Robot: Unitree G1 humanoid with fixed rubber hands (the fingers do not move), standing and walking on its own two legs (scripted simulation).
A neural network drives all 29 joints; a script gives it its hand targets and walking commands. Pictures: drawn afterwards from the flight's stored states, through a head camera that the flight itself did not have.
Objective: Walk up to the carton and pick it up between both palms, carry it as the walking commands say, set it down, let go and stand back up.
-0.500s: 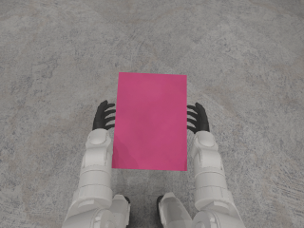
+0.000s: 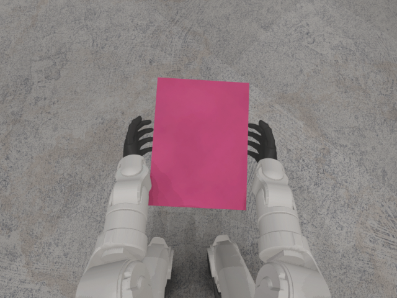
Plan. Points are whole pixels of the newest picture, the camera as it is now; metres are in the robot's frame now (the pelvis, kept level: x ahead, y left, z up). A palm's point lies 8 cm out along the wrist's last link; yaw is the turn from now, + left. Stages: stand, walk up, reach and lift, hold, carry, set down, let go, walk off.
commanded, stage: set down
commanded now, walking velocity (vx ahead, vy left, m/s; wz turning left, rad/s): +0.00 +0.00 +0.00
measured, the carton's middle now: (198, 148) +0.45 -0.03 -0.14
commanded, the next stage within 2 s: none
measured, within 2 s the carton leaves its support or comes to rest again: neither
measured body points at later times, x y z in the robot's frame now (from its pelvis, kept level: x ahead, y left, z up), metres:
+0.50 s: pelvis -0.02 +0.00 -0.08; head +0.21 +0.00 +0.31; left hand +0.44 +0.11 -0.15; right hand +0.43 -0.16 -0.16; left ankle +0.07 +0.12 -0.61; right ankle +0.06 -0.12 -0.61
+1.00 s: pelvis -0.04 +0.00 -0.15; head +0.24 -0.02 +0.20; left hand +0.47 +0.11 -0.24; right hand +0.46 -0.17 -0.24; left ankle +0.07 +0.12 -0.61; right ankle +0.06 -0.12 -0.61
